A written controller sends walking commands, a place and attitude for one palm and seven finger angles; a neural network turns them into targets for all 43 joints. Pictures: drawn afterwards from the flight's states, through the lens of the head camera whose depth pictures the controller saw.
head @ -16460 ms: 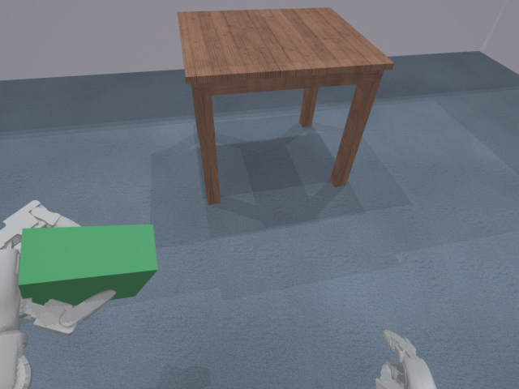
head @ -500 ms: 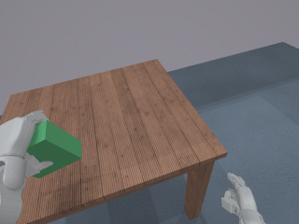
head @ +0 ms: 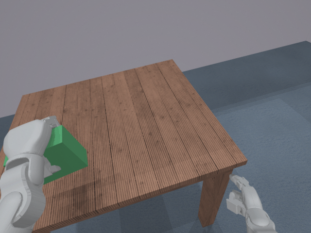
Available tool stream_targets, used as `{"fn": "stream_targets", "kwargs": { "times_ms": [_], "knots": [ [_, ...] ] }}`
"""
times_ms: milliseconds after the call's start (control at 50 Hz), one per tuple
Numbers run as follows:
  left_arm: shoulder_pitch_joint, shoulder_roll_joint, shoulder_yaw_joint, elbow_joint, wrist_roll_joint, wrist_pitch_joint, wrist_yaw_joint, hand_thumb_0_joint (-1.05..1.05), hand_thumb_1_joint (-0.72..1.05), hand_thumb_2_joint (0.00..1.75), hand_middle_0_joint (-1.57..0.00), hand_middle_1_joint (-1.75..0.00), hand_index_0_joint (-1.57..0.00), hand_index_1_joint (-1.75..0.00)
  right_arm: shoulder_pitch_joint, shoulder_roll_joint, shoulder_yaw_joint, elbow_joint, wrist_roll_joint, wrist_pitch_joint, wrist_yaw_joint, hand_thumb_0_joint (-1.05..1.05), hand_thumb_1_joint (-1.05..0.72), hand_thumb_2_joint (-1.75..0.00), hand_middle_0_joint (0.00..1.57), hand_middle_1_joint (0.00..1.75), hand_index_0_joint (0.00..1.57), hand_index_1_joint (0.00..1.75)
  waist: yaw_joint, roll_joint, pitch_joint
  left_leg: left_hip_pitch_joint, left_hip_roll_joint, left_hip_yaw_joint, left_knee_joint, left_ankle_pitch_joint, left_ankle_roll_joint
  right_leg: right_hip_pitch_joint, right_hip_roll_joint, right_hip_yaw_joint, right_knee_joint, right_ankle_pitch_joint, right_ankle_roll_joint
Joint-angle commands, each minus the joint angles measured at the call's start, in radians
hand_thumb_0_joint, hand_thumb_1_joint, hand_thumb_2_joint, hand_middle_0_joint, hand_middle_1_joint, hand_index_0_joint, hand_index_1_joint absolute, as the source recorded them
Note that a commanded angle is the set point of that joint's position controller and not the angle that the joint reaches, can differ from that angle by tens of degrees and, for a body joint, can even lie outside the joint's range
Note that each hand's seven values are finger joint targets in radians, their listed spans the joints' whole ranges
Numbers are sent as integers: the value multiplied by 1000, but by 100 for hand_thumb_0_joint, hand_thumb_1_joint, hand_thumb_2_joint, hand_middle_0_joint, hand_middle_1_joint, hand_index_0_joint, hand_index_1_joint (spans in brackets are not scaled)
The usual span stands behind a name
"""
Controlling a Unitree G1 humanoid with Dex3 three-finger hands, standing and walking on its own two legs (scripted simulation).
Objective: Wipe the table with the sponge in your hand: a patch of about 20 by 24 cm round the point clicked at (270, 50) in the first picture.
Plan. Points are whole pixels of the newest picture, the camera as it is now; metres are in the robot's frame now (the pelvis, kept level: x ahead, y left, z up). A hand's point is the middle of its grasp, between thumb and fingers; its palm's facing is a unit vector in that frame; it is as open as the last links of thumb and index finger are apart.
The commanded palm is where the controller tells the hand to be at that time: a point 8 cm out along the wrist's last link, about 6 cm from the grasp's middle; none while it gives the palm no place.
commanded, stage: turn the palm down, sponge in hand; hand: left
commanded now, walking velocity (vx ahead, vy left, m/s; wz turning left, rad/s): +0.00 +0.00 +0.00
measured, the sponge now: (55, 160) +0.23 +0.31 +0.09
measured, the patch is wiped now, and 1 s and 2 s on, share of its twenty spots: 0.00 0.00 0.00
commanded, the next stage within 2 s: move the sponge above the wiping area in 0.34 s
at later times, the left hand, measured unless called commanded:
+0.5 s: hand (60, 157) +0.23 +0.28 +0.11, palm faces +0.00 -0.10 -1.00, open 9.8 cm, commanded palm +0.19 +0.28 +0.19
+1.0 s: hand (63, 161) +0.23 +0.28 +0.10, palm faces -0.04 -0.08 -1.00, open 9.8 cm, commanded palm +0.21 +0.28 +0.17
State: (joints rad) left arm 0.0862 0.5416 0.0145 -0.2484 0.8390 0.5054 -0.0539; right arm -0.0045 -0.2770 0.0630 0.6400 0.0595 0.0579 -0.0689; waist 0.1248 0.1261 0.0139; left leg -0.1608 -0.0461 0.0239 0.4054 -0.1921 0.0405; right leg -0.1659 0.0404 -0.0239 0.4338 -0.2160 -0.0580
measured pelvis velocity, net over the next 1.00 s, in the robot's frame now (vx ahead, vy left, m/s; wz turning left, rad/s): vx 0.01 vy -0.01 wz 0.00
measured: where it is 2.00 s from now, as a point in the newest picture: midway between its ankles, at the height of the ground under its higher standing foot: outside the picture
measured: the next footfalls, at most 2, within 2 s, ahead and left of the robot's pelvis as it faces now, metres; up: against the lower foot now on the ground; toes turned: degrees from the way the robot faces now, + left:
none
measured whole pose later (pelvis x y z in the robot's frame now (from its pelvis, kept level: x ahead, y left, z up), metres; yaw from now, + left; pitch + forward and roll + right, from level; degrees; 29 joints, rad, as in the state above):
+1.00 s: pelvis +0.01 -0.01 +0.00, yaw +0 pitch -3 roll +1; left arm 0.17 0.54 -0.04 -0.21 0.88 0.32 -0.07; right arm 0.01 -0.27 0.04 0.67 0.03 0.01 -0.09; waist 0.14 0.11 0.02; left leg -0.14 -0.04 0.02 0.39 -0.20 0.03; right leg -0.14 0.05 -0.02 0.41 -0.22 -0.07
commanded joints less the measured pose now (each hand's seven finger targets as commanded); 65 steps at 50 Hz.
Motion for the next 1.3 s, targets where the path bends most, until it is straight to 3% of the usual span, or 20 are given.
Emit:
{"fn": "stream_targets", "kwargs": {
  "times_ms": [0, 120, 140, 220, 300, 320, 340, 440, 520, 540, 620, 640, 740, 840, 920, 940, 1020, 1080, 1200, 1280],
  "knots": [
    [-172, 205, 55, -238, 48, -38, -23, 0, 10, 130, -120, -160, -120, -160, -239, -70, -29, -196, -9, -55, -7, 0, -90, -90, 20, 30, 20, 30, 0, -63, -194, 36, 22, -121, -58, 158, 8, 75, -45, 138, -68, 87, -14],
    [-247, 387, 248, -307, 124, -141, 45, 0, 10, 130, -120, -160, -120, -160, -244, -67, -31, -169, -37, -74, -14, 0, -90, -90, 20, 30, 20, 30, 48, -12, -239, 85, 25, -154, -59, 176, 10, 97, -23, 215, -85, 57, -45],
    [-262, 315, 198, -273, 123, -147, 58, 0, 10, 130, -120, -160, -120, -160, -238, -51, -26, -168, -35, -81, -14, 0, -90, -90, 20, 30, 20, 30, 36, -20, -225, 85, 26, -148, -59, 186, 5, 80, -32, 185, -83, 61, -40],
    [-227, 268, 201, -202, 68, -115, 93, 0, 10, 130, -120, -160, -120, -160, -257, -63, -41, -144, -21, -83, -6, 0, -90, -90, 20, 30, 20, 30, 38, -19, -171, 89, 31, -150, -60, 163, -8, 40, -27, 208, -116, 57, -47],
    [-187, 152, 66, -147, 27, -37, 53, 0, 10, 130, -120, -160, -120, -160, -255, -71, -43, -150, -6, -74, -4, 0, -90, -90, 20, 30, 20, 30, 9, -48, -147, 50, 26, -122, -74, 137, -12, 48, -46, 155, -111, 72, -21],
    [-182, 143, 58, -163, 30, -20, 37, 0, 10, 130, -120, -160, -120, -160, -288, -71, -39, -160, -1, -78, -6, 0, -90, -90, 20, 30, 20, 30, 7, -49, -125, 50, 21, -123, -72, 115, -7, 30, -35, 186, -120, 48, -31],
    [-193, 135, 32, -170, 38, -16, 18, 0, 10, 130, -120, -160, -120, -160, -266, -75, -34, -162, -1, -79, -5, 0, -90, -90, 20, 30, 20, 30, 2, -54, -166, 53, 19, -113, -65, 136, -2, 48, -44, 163, -105, 77, -23],
    [-224, 230, 71, -241, 96, -46, -11, 0, 10, 130, -120, -160, -120, -160, -257, -66, -26, -178, -20, -79, -12, 0, -90, -90, 20, 30, 20, 30, 6, -74, -216, 61, 13, -113, -53, 152, 13, 85, -46, 178, -91, 64, -22],
    [-254, 393, 244, -226, 122, -117, 32, 0, 10, 130, -120, -160, -120, -160, -243, -75, -30, -151, -36, -80, -22, 0, -90, -90, 20, 30, 20, 30, 37, -74, -223, 83, 10, -134, -47, 168, 11, 92, -31, 237, -113, 60, -41],
    [-267, 316, 196, -213, 110, -138, 45, 0, 10, 130, -120, -160, -120, -160, -234, -55, -28, -154, -31, -88, -22, 0, -90, -90, 20, 30, 20, 30, 24, -67, -225, 82, 15, -123, -43, 175, 10, 91, -43, 202, -106, 66, -32],
    [-224, 323, 243, -155, 64, -145, 84, 0, 10, 130, -120, -160, -120, -160, -236, -72, -41, -132, -23, -94, -19, 0, -90, -90, 20, 30, 20, 30, 38, -13, -193, 91, 16, -136, -45, 167, -4, 64, -37, 234, -130, 74, -47],
    [-189, 249, 195, -150, 44, -140, 85, 0, 10, 130, -120, -160, -120, -160, -228, -63, -45, -139, -19, -98, -13, 0, -90, -90, 20, 30, 20, 30, 24, -18, -205, 85, 25, -117, -38, 183, -3, 79, -51, 197, -113, 105, -33],
    [-115, 155, 78, -134, 27, -74, 29, 0, 10, 130, -120, -160, -120, -160, -237, -77, -45, -153, -9, -94, -7, 0, -90, -90, 20, 30, 20, 30, 0, -50, -165, 54, 20, -112, -36, 180, 0, 65, -58, 179, -103, 146, -25],
    [-173, 214, 91, -204, 62, -114, 2, 0, 10, 130, -120, -160, -120, -160, -212, -71, -43, -165, -21, -97, -21, 0, -90, -90, 20, 30, 20, 30, -9, -107, -219, 77, 13, -112, -30, 182, 21, 76, -49, 169, -95, 134, -14],
    [-224, 351, 228, -228, 99, -197, 55, 0, 10, 130, -120, -160, -120, -160, -207, -75, -47, -145, -37, -105, -31, 0, -90, -90, 20, 30, 20, 30, 21, -77, -233, 108, 9, -131, -26, 201, 17, 79, -33, 227, -110, 147, -36],
    [-216, 295, 198, -209, 100, -211, 72, 0, 10, 130, -120, -160, -120, -160, -189, -60, -47, -143, -38, -108, -31, 0, -90, -90, 20, 30, 20, 30, 14, -65, -242, 101, 15, -119, -25, 218, 15, 90, -45, 189, -99, 160, -29],
    [-234, 312, 235, -127, 95, -185, 122, 0, 10, 130, -120, -160, -120, -160, -210, -76, -53, -123, -28, -98, -28, 0, -90, -90, 20, 30, 20, 30, 29, 16, -180, 97, 16, -134, -42, 196, -4, 53, -36, 227, -126, 126, -54],
    [-170, 220, 166, -100, 59, -141, 118, 0, 10, 130, -120, -160, -120, -160, -205, -78, -57, -126, -19, -91, -14, 0, -90, -90, 20, 30, 20, 30, 21, 17, -206, 79, 19, -116, -38, 239, -13, 84, -52, 171, -100, 198, -36],
    [-120, 187, 82, -63, 42, -66, 30, 0, 10, 130, -120, -160, -120, -160, -206, -89, -51, -146, -9, -70, -13, 0, -90, -90, 20, 30, 20, 30, -13, -125, -172, 35, 11, -113, -39, 189, 7, 75, -54, 158, -99, 191, -9],
    [-203, 233, 109, -102, 67, -139, 18, 0, 10, 130, -120, -160, -120, -160, -183, -83, -50, -146, -19, -80, -24, 0, -90, -90, 20, 30, 20, 30, -19, -113, -210, 61, 11, -116, -32, 179, 17, 67, -47, 154, -98, 161, -11]
  ]
}}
